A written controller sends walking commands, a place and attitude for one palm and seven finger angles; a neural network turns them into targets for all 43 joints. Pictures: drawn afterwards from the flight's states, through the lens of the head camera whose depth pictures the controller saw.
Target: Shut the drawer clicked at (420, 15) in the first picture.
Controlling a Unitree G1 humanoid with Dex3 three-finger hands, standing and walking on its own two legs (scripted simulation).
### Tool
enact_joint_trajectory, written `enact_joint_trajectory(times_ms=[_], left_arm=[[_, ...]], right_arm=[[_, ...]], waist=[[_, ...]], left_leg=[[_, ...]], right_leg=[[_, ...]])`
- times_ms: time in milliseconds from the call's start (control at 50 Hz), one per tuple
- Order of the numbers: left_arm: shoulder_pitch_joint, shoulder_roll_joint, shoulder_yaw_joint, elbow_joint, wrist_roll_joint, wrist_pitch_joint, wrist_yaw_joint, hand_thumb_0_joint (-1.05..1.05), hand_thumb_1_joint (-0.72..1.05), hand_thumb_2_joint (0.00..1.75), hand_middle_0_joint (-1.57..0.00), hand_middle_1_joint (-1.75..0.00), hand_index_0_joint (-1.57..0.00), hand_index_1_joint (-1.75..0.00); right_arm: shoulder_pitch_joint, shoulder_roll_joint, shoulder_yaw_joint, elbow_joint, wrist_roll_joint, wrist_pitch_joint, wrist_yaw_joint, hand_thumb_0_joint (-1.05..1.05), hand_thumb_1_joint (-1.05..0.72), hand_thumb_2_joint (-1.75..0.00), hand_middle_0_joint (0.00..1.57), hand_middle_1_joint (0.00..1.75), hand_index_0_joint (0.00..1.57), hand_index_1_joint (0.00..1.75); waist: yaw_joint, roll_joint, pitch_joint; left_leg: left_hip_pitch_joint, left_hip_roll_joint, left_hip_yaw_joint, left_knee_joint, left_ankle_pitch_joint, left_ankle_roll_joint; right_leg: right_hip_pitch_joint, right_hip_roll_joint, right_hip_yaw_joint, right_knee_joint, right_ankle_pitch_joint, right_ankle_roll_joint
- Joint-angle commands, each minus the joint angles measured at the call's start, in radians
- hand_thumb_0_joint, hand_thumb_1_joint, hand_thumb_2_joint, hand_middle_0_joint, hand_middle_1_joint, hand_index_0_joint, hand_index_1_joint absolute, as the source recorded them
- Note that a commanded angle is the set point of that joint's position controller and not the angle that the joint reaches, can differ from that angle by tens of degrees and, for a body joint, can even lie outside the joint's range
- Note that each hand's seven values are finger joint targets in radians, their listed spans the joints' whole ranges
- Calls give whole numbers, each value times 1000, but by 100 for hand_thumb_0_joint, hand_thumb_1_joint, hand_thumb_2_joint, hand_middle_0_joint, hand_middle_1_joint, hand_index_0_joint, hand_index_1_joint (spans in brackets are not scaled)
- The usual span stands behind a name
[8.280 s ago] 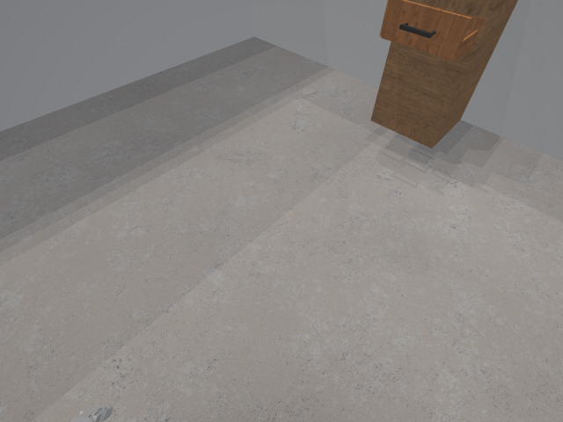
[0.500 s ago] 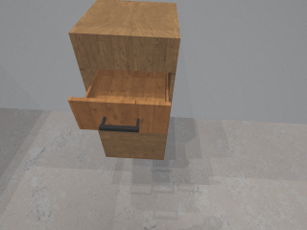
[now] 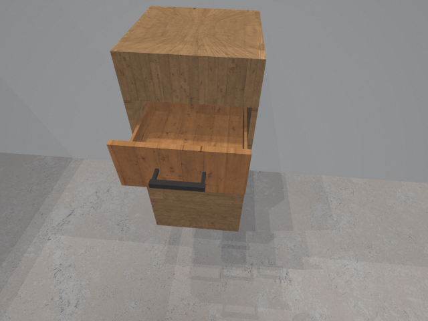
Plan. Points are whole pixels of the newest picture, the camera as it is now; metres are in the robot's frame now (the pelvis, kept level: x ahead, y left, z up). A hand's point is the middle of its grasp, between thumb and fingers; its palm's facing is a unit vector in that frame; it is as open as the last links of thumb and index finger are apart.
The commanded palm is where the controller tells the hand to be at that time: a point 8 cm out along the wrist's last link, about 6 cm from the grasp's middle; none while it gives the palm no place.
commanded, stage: look again from close up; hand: left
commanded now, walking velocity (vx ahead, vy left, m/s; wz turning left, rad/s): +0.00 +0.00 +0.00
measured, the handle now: (178, 179) +0.50 +0.13 -0.08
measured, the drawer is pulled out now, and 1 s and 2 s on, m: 0.21 0.21 0.21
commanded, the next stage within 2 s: shuffle to correct the standing spot in 0.26 s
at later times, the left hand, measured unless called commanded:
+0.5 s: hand out of the picture -0.05 +0.20 -0.18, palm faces +0.00 -0.99 -0.15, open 7.4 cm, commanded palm none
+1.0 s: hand out of the picture -0.08 +0.17 -0.18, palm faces +0.06 -0.99 -0.09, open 7.4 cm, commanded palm none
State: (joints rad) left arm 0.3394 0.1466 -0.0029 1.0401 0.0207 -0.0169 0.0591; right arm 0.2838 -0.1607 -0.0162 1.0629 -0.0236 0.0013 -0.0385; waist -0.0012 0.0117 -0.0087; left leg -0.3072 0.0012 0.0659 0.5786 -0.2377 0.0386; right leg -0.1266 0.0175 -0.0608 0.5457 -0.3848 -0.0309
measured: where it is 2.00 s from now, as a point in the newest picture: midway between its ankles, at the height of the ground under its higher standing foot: outside the picture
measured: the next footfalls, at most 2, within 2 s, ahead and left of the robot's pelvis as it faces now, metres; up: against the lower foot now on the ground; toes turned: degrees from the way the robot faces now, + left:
left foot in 1.00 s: +0.06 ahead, +0.13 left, +0.00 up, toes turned +6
right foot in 1.40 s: +0.17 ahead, -0.13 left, +0.00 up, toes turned -3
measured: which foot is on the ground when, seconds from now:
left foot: down 0.00-0.72, up 0.74-0.98, down 1.00-1.00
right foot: down 0.00-1.00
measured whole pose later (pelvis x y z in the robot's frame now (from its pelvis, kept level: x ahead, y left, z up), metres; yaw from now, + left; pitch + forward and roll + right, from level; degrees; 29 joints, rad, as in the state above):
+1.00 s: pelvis -0.01 +0.04 +0.00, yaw -1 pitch -1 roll -2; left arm 0.46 0.10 0.02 1.11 0.03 -0.01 0.02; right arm 0.30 -0.14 -0.04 1.09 -0.03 -0.02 -0.03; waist 0.02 -0.02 0.00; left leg -0.30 0.06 0.10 0.58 -0.31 0.03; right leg -0.14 0.01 -0.13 0.50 -0.35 -0.03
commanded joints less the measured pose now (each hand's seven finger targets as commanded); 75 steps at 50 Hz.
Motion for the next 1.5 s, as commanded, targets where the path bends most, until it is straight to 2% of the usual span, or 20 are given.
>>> enact_joint_trajectory(times_ms=[0,340,520,640,660,700,780,880,920,960,980,1000,1060,1160,1280,1340,1360,1400,1420,1480], left_arm=[[88,93,16,-39,-1,1,4,0,90,90,-20,-30,-20,-30],[79,85,9,-29,-2,9,-8,0,90,90,-20,-30,-20,-30],[188,39,18,21,18,47,-37,0,90,90,-20,-30,-20,-30],[288,5,36,57,10,51,-47,0,90,90,-20,-30,-20,-30],[317,17,42,65,12,49,-43,0,90,90,-20,-30,-20,-30],[290,105,57,51,17,40,-23,0,90,90,-20,-30,-20,-30],[131,67,46,15,5,-11,-18,0,90,90,-20,-30,-20,-30],[189,80,49,54,15,-11,-29,0,90,90,-20,-30,-20,-30],[156,80,49,51,12,-1,-35,0,90,90,-20,-30,-20,-30],[151,35,41,46,4,6,-47,0,90,90,-20,-30,-20,-30],[160,-8,35,27,3,5,-54,0,90,90,-20,-30,-20,-30],[113,8,35,-19,15,8,-56,0,90,90,-20,-30,-20,-30],[24,29,54,-21,23,19,-65,0,90,90,-20,-30,-20,-30],[7,2,53,-33,12,27,-76,0,90,90,-20,-30,-20,-30],[-114,12,51,-71,6,20,-76,0,90,90,-20,-30,-20,-30],[-28,38,62,-45,6,7,-74,0,90,90,-20,-30,-20,-30],[47,76,69,-16,6,-1,-67,0,90,90,-20,-30,-20,-30],[157,224,87,11,3,-9,-45,0,90,90,-20,-30,-20,-30],[134,197,83,7,-2,-3,-40,0,90,90,-20,-30,-20,-30],[-12,106,64,-19,-3,-11,-30,0,90,90,-20,-30,-20,-30]], right_arm=[[45,-80,-6,-49,7,-14,5,0,-90,-90,20,30,20,30],[-8,-111,-5,-44,11,-14,13,0,-90,-90,20,30,20,30],[13,-182,-46,-17,1,8,3,0,-90,-90,20,30,20,30],[3,-159,-55,-6,-5,13,0,0,-90,-90,20,30,20,30],[-2,-133,-52,-4,-2,15,2,0,-90,-90,20,30,20,30],[-16,-40,-38,-31,9,22,11,0,-90,-90,20,30,20,30],[13,-37,-45,-17,3,1,32,0,-90,-90,20,30,20,30],[-29,2,-36,-43,5,-21,26,0,-90,-90,20,30,20,30],[58,8,-31,-12,3,-29,18,0,-90,-90,20,30,20,30],[181,-46,-34,36,1,-44,4,0,-90,-90,20,30,20,30],[250,-132,-54,45,-9,-49,-3,0,-90,-90,20,30,20,30],[292,-191,-68,36,-7,-45,-11,0,-90,-90,20,30,20,30],[160,-97,-40,20,-8,-50,-11,0,-90,-90,20,30,20,30],[131,-86,-38,8,-4,-69,-9,0,-90,-90,20,30,20,30],[163,-111,-56,27,-16,-47,1,0,-90,-90,20,30,20,30],[133,-119,-62,25,-14,-35,5,0,-90,-90,20,30,20,30],[135,-97,-59,28,-8,-33,11,0,-90,-90,20,30,20,30],[129,-17,-34,-15,2,-19,19,0,-90,-90,20,30,20,30],[75,-37,-41,-25,-2,-12,18,0,-90,-90,20,30,20,30],[66,-35,-48,-4,-9,-5,28,0,-90,-90,20,30,20,30]], waist=[[2,-27,95],[1,-4,60],[17,97,108],[47,28,83],[61,-37,106],[47,-315,170],[-25,-59,163],[18,-121,139],[-14,-140,126],[-47,12,100],[-62,224,69],[-73,229,84],[-24,129,168],[2,78,102],[-41,118,104],[4,58,24],[38,-32,-15],[69,-382,-65],[72,-247,-6],[1,-161,68]], left_leg=[[66,103,-108,-81,288,24],[102,111,-154,-238,48,22],[-29,247,-327,-471,-488,94],[-131,206,-191,-424,-419,50],[-184,151,-133,-340,-396,18],[-270,-22,64,130,-207,-30],[-270,50,2,427,-130,-8],[-143,52,50,156,-164,-8],[34,26,96,-13,-74,-12],[221,108,-33,-164,-64,6],[311,324,-345,-306,-140,86],[312,455,-516,-388,-136,169],[62,372,-347,-445,-180,140],[78,289,-111,-413,80,126],[98,292,-88,-362,71,126],[59,249,-58,-223,13,75],[-14,194,-9,-109,-71,39],[-276,30,90,316,-419,-19],[-297,58,19,443,-391,-13],[-259,107,-2,548,-190,-23]], right_leg=[[-100,-108,110,-105,354,-19],[-87,-109,101,-175,160,4],[-134,-32,-14,93,-70,-7],[40,-12,-43,-99,-10,-28],[81,-37,4,-211,-34,-41],[-54,-326,400,-496,-380,-170],[-83,-268,220,-401,-34,-179],[-61,-250,164,-311,148,-173],[-147,-202,115,-247,60,-131],[-262,-117,54,-28,18,-74],[-419,-47,-24,192,-67,-22],[-516,-35,-24,373,-177,-11],[-487,-116,70,552,9,-6],[-414,-127,29,425,140,34],[-310,-100,-39,127,107,37],[-87,-55,-77,-68,190,30],[64,-74,-35,-132,211,21],[212,-389,350,-306,139,-113],[117,-386,352,-340,75,-162],[-33,-289,192,-327,148,-154]])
